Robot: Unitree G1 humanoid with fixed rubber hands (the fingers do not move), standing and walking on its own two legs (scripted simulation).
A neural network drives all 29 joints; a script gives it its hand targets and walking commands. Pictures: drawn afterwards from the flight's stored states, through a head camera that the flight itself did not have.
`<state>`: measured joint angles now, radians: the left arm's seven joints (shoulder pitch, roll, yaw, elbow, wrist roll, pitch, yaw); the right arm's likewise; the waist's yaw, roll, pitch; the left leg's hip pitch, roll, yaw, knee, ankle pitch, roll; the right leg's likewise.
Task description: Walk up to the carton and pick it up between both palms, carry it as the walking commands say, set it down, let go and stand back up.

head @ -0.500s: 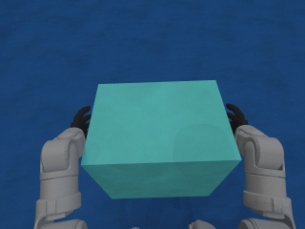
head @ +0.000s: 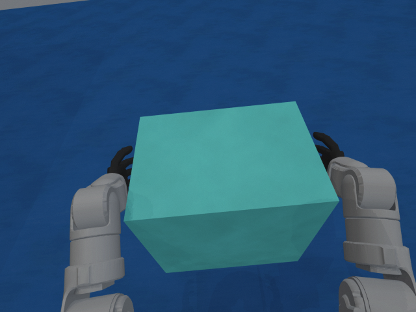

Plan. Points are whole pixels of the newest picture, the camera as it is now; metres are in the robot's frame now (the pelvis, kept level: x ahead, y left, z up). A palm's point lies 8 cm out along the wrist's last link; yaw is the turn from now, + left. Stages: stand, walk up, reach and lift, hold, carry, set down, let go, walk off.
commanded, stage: carry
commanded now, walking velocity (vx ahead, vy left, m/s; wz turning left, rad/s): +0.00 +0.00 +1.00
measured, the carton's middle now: (225, 194) +0.35 -0.04 +0.03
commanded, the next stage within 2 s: none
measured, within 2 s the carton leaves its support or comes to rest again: neither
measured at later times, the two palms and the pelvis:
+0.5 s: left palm out of the picture +0.17 +0.37 +0.08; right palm (200, 201) +0.31 +0.01 +0.07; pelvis +0.00 +0.09 +0.01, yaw +20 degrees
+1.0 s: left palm out of the picture +0.25 +0.51 +0.07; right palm (127, 164) +0.43 +0.16 +0.07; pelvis +0.13 +0.23 -0.01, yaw +24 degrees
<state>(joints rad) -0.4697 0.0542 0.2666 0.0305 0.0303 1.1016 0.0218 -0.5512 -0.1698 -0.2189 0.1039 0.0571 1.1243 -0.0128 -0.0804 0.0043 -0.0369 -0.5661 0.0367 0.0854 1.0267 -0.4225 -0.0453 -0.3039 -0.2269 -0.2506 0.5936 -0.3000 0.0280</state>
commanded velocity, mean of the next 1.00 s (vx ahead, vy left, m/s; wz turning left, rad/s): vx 0.39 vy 0.00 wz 0.22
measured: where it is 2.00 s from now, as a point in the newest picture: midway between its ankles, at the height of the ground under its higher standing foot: (120, 247)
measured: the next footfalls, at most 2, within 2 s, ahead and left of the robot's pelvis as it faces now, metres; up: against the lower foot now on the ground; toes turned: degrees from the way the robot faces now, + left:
left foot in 0.14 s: +0.03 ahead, +0.17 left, +0.00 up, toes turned +16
right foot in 0.58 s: +0.10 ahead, +0.00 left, +0.00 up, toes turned +12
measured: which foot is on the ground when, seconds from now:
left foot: up 0.00-0.12, down 0.14-0.58, up 0.60-0.94, down 0.96-1.00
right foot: down 0.00-0.14, up 0.16-0.56, down 0.58-0.96, up 0.98-1.00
